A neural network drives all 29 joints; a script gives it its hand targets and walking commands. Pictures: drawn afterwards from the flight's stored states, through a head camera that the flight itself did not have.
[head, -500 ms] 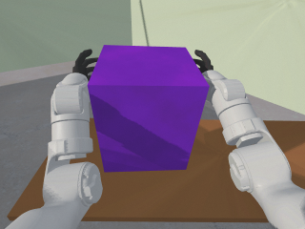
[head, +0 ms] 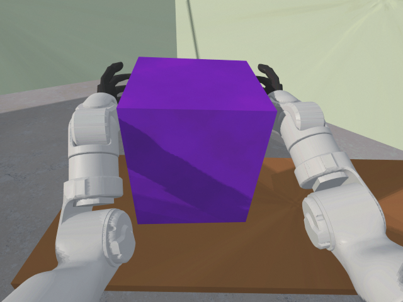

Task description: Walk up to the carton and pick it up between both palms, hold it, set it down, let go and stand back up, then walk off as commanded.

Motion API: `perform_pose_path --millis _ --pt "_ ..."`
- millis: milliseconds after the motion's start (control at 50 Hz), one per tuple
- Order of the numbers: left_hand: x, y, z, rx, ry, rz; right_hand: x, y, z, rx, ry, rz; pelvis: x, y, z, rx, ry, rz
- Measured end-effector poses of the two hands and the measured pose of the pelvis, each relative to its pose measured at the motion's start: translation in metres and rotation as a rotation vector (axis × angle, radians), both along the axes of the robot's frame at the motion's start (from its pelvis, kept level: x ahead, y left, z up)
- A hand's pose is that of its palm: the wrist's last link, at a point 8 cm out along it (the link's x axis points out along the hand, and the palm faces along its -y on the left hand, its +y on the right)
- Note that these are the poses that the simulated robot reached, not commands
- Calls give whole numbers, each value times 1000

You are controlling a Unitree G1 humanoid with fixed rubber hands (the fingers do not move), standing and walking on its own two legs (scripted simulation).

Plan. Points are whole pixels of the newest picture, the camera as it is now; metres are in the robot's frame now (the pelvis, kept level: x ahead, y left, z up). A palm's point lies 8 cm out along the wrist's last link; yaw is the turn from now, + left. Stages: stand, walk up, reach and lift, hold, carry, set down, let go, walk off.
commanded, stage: hold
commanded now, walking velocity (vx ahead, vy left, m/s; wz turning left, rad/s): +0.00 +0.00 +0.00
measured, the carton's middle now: (193, 140) +0.34 +0.01 +0.24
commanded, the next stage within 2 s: none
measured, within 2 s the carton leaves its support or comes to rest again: neither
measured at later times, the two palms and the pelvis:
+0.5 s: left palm (105, 101) +0.35 +0.16 +0.31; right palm (271, 100) +0.36 -0.14 +0.31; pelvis +0.00 +0.01 +0.00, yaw +0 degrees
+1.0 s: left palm (108, 102) +0.36 +0.16 +0.31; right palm (273, 101) +0.36 -0.14 +0.31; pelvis -0.01 +0.00 +0.00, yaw +0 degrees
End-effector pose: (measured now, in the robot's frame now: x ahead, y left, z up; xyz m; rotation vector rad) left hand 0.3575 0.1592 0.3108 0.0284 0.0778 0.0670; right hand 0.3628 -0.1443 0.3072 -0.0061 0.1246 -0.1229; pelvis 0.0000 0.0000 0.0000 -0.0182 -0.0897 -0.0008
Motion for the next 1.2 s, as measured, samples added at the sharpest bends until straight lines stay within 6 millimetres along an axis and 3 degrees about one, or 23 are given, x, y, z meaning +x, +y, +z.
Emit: perform_pose_path --millis 180,640,880,1200 --pt "0 1 -6 -6 7 -8 -2 0 -3 11 9 -12 1 0 -1 0 -15 -1" --pt "-9 1 2 2 -8 -7 -12 2 4 17 -6 -13 -1 6 -1 -1 -28 -18" --pt "-4 -2 5 -2 0 1 -6 -2 7 2 1 -8 -8 1 0 0 -3 -11" --pt "-2 -1 -1 5 -3 -7 -5 0 1 9 -1 -13 -3 4 0 -1 0 -6"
